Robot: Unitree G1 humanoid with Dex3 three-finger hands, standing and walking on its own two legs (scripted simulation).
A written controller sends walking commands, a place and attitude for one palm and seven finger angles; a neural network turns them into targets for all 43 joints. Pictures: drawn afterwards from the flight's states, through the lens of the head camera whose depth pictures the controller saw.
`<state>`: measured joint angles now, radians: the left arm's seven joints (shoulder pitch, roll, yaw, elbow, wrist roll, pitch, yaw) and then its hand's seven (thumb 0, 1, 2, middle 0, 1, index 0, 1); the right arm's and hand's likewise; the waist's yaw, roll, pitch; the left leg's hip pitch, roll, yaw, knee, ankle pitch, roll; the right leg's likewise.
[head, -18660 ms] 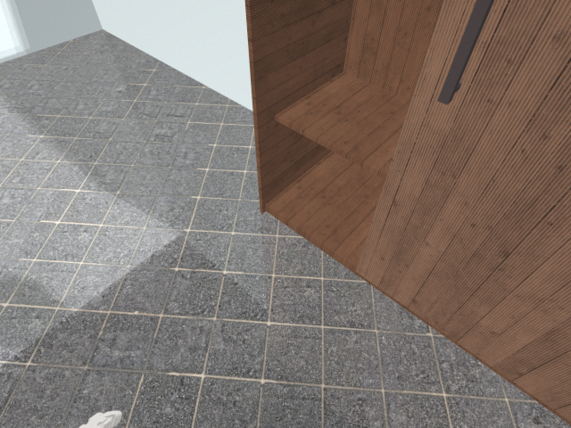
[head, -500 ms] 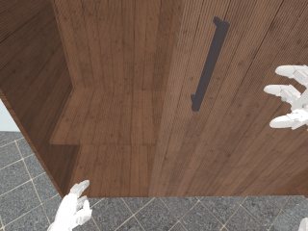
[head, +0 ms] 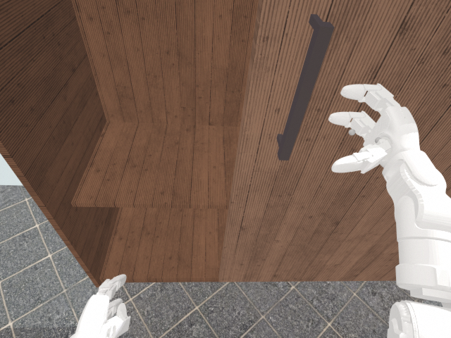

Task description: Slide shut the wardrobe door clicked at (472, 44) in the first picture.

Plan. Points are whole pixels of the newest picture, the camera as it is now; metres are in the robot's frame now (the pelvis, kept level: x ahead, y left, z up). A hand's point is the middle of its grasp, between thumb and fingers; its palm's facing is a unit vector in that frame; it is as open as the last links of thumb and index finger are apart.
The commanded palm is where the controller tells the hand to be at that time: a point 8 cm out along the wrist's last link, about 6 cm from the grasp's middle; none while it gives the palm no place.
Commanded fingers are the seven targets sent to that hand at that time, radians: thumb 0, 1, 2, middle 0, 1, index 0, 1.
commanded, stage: move the hooked fingers beside the handle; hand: right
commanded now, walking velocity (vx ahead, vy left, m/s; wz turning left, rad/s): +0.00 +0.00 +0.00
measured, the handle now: (297, 96) +0.47 -0.08 +0.22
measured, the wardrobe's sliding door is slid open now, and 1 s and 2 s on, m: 0.51 0.51 0.51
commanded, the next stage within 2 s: none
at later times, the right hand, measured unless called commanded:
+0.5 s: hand (350, 122) +0.40 -0.16 +0.23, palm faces -0.01 +1.00 -0.03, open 14.0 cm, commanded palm +0.38 -0.20 +0.22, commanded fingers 0.00 0.50 -0.30 0.30 1.20 0.30 1.20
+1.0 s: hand (337, 116) +0.43 -0.15 +0.22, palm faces -0.04 +1.00 -0.02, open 14.0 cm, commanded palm +0.40 -0.20 +0.23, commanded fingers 0.00 0.50 -0.30 0.30 1.20 0.30 1.20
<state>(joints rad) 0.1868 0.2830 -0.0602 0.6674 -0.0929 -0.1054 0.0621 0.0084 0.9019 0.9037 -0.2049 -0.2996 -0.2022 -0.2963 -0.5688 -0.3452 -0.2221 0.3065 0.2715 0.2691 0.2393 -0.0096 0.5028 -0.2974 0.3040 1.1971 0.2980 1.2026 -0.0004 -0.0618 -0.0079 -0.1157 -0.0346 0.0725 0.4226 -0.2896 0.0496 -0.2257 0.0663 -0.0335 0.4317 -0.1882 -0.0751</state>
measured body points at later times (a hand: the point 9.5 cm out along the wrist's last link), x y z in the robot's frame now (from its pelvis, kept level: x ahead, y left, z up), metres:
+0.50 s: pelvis +0.00 +0.01 +0.00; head -0.02 +0.03 +0.45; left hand +0.15 +0.26 -0.10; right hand +0.39 -0.21 +0.24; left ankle -0.04 +0.08 -0.74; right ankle +0.03 -0.07 -0.74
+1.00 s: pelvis +0.01 +0.02 +0.00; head +0.01 +0.05 +0.45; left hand +0.11 +0.28 -0.12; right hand +0.43 -0.20 +0.22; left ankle -0.04 +0.08 -0.74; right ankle +0.03 -0.07 -0.74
